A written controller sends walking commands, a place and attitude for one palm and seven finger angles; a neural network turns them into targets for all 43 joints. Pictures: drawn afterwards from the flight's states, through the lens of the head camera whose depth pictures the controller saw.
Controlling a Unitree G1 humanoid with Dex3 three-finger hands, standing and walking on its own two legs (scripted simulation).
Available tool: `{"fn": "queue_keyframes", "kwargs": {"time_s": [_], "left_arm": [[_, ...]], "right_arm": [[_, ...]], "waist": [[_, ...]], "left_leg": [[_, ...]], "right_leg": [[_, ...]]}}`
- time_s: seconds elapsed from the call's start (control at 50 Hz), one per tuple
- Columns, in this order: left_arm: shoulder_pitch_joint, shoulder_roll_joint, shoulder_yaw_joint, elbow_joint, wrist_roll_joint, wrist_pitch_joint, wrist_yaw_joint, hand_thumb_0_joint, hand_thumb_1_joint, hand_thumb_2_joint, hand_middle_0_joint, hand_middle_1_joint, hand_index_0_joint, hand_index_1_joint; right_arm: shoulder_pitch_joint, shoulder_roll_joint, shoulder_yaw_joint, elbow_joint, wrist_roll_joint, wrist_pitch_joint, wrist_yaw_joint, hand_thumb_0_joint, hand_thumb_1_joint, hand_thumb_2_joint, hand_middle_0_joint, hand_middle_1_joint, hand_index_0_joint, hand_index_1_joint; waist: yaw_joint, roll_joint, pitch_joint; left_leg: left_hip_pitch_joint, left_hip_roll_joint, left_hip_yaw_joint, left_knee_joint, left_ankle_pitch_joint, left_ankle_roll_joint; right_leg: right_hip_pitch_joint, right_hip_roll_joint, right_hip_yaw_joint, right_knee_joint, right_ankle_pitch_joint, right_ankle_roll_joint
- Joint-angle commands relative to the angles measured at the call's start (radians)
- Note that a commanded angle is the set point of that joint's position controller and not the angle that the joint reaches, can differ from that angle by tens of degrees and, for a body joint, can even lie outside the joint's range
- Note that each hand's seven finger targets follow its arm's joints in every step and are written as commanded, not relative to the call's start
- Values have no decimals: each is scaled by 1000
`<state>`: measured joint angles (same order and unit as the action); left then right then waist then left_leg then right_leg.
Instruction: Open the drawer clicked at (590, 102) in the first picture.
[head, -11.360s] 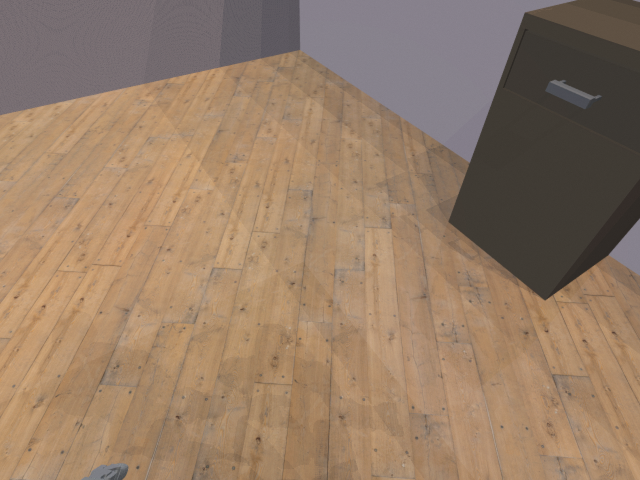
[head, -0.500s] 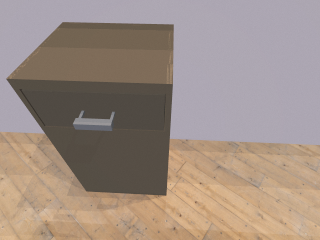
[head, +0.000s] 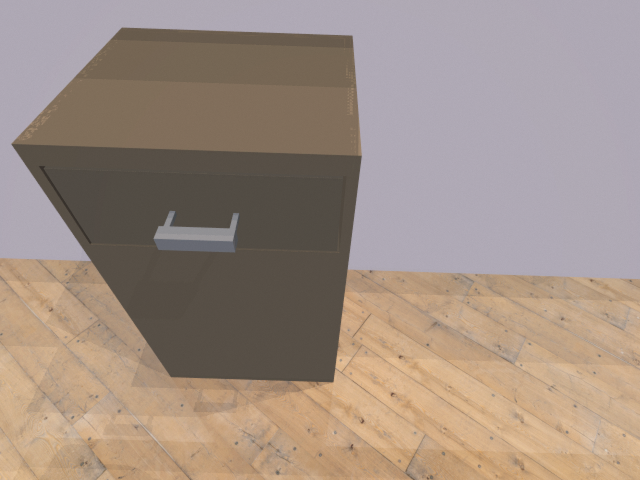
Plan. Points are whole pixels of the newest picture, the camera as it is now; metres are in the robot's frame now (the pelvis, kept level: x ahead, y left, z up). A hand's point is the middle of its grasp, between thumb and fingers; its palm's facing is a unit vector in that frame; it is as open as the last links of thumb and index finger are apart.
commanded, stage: look again from close up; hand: left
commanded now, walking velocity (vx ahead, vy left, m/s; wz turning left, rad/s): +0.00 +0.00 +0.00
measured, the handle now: (200, 228) +0.50 +0.23 -0.01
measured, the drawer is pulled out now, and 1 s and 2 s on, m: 0.00 0.00 0.00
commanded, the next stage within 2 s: raise the hand with hooked fingers in 0.28 s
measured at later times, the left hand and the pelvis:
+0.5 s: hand out of the picture +0.07 +0.22 -0.10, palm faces -0.02 -0.91 -0.42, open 7.5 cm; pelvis -0.03 +0.03 +0.01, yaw +0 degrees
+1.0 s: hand (119, 453) +0.16 +0.24 -0.01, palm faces +0.10 -0.06 -0.99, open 9.8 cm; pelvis -0.04 -0.02 -0.04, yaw +2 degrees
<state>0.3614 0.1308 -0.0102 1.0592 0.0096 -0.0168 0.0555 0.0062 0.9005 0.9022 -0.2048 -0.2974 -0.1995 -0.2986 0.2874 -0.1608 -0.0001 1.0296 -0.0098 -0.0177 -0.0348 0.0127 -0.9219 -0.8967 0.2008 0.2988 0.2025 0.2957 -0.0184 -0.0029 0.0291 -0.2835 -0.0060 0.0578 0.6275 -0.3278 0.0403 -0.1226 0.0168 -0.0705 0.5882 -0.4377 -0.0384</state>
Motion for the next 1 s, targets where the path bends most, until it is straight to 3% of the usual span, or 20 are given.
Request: {"fn": "queue_keyframes", "kwargs": {"time_s": [0.0,0.1,0.16,0.34,0.36,0.38,0.4,0.42,0.44,0.46,0.5,0.54,0.58,0.62,0.66,0.72,0.8,0.82,0.92,0.98], "left_arm": [[99,76,15,-35,6,8,-2,0,900,900,-200,-300,-200,-300],[46,97,14,-40,4,5,-7,0,900,900,-200,-300,-200,-300],[45,105,14,-41,2,6,-8,0,900,900,-200,-300,-200,-300],[60,107,10,-8,2,10,-11,0,900,900,-200,-300,-200,-300],[66,123,4,-9,19,-17,23,0,900,900,-200,-300,-200,-300],[-673,457,22,-1541,178,-156,58,0,877,890,-202,-315,-202,-315],[-224,375,33,-1297,182,-86,121,0,853,880,-203,-330,-203,-330],[-177,302,29,-1241,129,-17,175,0,830,870,-205,-345,-205,-345],[157,58,-117,-975,153,90,178,0,807,860,-207,-360,-207,-360],[-54,91,-143,-1230,173,70,186,0,783,850,-208,-375,-208,-375],[-20,190,-104,-1183,366,63,237,0,737,830,-212,-405,-212,-405],[6,239,-62,-1067,545,72,279,0,690,810,-215,-435,-215,-435],[168,230,-43,-969,693,72,317,0,643,790,-218,-465,-218,-465],[270,168,-73,-898,814,46,331,0,597,770,-222,-495,-222,-495],[214,202,-65,-958,906,25,340,0,550,750,-225,-525,-225,-525],[82,309,8,-1090,1007,18,378,0,480,720,-230,-570,-230,-570],[-168,428,85,-1295,1087,-9,457,0,387,680,-237,-630,-237,-630],[-287,472,107,-1367,1092,-33,475,0,363,670,-238,-645,-238,-645],[-312,415,55,-1329,1033,-118,482,0,247,620,-247,-720,-247,-720],[-281,388,26,-1217,1006,-78,442,0,177,590,-252,-765,-252,-765]], "right_arm": [[6,-88,0,-39,-4,4,-4,0,-900,-900,200,300,200,300],[47,-94,1,-29,-6,1,4,0,-900,-900,200,300,200,300],[55,-109,3,-13,-6,-9,3,0,-900,-900,200,300,200,300],[49,-110,9,19,0,-14,-3,0,-900,-900,200,300,200,300],[-15,-145,3,-52,6,-14,9,0,-900,-900,200,300,200,300],[30,-297,-43,-412,59,-163,-13,0,-900,-900,200,300,200,300],[-34,-199,4,-318,40,-274,-55,0,-900,-900,200,300,200,300],[-31,-190,-25,-239,45,-305,-69,0,-900,-900,200,300,200,300],[-41,-133,-16,-233,67,-302,-67,0,-900,-900,200,300,200,300],[-64,-165,-22,-329,52,-301,-53,0,-900,-900,200,300,200,300],[-93,-197,-37,-380,26,-288,-57,0,-900,-900,200,300,200,300],[-125,-221,-35,-464,-4,-229,-39,0,-900,-900,200,300,200,300],[-208,-212,-41,-550,-27,-158,-21,0,-900,-900,200,300,200,300],[-232,-203,-54,-582,-10,-78,3,0,-900,-900,200,300,200,300],[-296,-203,-48,-634,-4,-16,27,0,-900,-900,200,300,200,300],[-343,-190,-44,-673,-10,50,41,0,-900,-900,200,300,200,300],[-327,-164,-42,-689,-54,85,24,0,-900,-900,200,300,200,300],[-333,-159,-41,-674,-62,87,15,0,-900,-900,200,300,200,300],[-330,-157,-37,-629,-69,54,2,0,-900,-900,200,300,200,300],[-333,-166,-32,-611,-59,59,6,0,-900,-900,200,300,200,300]], "waist": [[52,121,152],[21,-20,88],[28,21,19],[33,24,26],[36,-55,113],[-69,273,-407],[14,438,-423],[1,321,-344],[0,200,-179],[-3,123,-127],[-15,-1,-117],[12,-88,-120],[76,-125,-57],[115,-281,-13],[141,-276,-50],[162,-127,-121],[125,116,-307],[100,103,-335],[27,41,-283],[25,-7,-259]], "left_leg": [[-113,144,-222,-213,152,97],[-19,101,-180,-220,101,56],[43,120,-203,-246,181,70],[75,120,-194,-270,246,68],[5,115,-169,-98,434,24],[349,48,-136,-162,569,6],[500,120,-207,-226,629,-72],[377,121,-226,-293,499,-116],[264,113,-225,-314,364,-86],[158,94,-219,-290,255,-63],[24,58,-171,-173,43,-30],[-96,0,-130,-79,-6,-14],[-202,-24,-102,-55,-115,-19],[-298,-37,-65,-12,-91,-23],[-326,-52,-51,13,-32,-22],[-329,-69,-53,36,-16,-13],[-207,-75,-65,125,37,8],[-193,-77,-77,165,41,11],[-191,-81,-111,261,43,18],[-253,-77,-107,221,48,18]], "right_leg": [[-92,-49,69,-127,62,-14],[-96,-75,99,-170,104,-17],[-69,-76,75,-143,133,-3],[-64,-94,80,-173,164,7],[-141,-116,116,-229,341,15],[-243,-17,86,-67,423,-19],[-308,-21,5,115,160,-13],[-376,-4,8,190,13,7],[-437,-5,22,222,-11,14],[-410,-22,22,165,5,16],[-428,-2,18,50,29,-2],[-421,12,67,-20,-4,-15],[-455,16,119,-38,-174,-25],[-465,18,173,-35,-201,-36],[-427,6,213,-18,-136,-40],[-389,0,267,1,-103,-46],[-419,1,314,39,-17,-49],[-442,-4,340,41,-23,-45],[-507,-14,394,16,27,-34],[-438,-22,350,20,151,-8]]}}
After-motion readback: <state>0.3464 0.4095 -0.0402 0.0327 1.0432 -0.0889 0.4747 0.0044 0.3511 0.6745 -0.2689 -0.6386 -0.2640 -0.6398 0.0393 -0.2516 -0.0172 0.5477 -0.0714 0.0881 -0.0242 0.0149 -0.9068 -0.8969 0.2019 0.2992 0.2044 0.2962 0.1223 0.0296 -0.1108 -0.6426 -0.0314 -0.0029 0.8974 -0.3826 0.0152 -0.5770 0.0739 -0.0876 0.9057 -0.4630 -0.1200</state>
